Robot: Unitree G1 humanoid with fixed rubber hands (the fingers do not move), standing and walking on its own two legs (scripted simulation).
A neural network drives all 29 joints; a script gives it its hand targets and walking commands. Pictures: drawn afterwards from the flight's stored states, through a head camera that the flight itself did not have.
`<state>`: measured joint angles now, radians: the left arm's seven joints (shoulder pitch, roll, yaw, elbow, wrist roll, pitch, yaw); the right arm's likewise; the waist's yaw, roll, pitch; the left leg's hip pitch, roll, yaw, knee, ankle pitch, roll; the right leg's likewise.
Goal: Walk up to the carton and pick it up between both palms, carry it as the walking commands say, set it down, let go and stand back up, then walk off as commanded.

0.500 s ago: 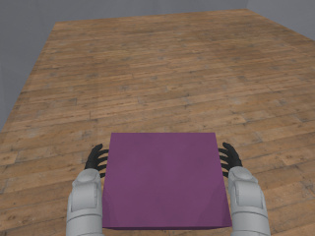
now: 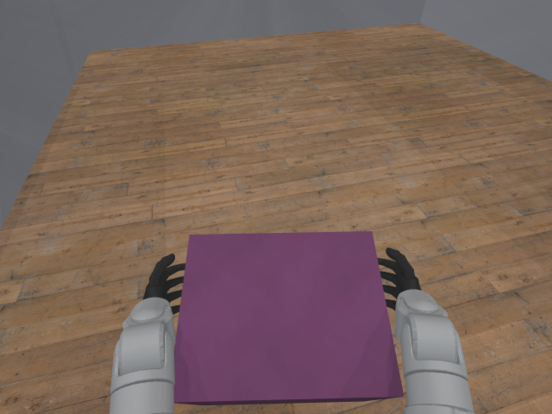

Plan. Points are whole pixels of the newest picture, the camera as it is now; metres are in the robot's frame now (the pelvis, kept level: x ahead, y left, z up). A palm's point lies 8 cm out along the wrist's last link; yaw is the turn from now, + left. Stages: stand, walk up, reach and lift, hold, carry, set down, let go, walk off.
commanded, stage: carry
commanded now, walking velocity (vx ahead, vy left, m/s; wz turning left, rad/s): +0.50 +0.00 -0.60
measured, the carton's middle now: (282, 323) +0.29 +0.01 -0.04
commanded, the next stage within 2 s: none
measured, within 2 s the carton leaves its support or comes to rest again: neither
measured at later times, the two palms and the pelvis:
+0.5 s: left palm (258, 199) +0.47 +0.05 +0.08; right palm (473, 238) +0.36 -0.29 +0.09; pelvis +0.19 -0.05 -0.01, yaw -21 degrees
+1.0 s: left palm (366, 131) +0.74 -0.21 +0.06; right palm (532, 174) +0.56 -0.51 +0.06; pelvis +0.45 -0.23 -0.01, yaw -34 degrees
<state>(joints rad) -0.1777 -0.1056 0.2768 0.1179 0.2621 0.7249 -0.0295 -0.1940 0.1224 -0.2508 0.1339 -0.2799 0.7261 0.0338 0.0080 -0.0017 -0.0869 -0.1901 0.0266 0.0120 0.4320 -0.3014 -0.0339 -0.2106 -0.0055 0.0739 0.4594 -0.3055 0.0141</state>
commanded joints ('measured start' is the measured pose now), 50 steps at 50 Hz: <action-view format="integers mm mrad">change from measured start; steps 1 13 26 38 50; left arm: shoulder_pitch -641 -369 -304 -244 -278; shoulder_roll -841 -818 -753 -767 -947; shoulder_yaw -729 -843 -866 -859 -925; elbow -148 -561 -740 -743 -730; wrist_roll -383 -516 -567 -508 -578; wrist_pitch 9 346 508 498 451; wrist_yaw -277 -112 -49 4 -82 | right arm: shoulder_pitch -570 -416 -271 -226 -230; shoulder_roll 796 825 759 707 906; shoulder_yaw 691 876 843 823 874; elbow -142 -568 -741 -746 -698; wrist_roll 341 554 553 596 550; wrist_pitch -4 342 468 488 421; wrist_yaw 260 118 12 60 77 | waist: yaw -32 34 -30 -37 -4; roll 56 -166 28 240 -10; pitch -119 -177 -138 -125 -249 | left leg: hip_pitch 149 -582 304 309 -427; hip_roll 129 6 427 225 134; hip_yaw -84 58 -250 346 -17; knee -83 369 -235 -26 670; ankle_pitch -380 -337 55 1069 67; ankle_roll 39 -18 199 12 -57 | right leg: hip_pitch -322 373 -611 -228 196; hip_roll -24 -286 -115 115 -195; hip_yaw -17 398 -58 -423 145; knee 0 -154 616 79 -263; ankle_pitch -292 332 -96 364 261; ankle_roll -42 -272 -41 -72 -217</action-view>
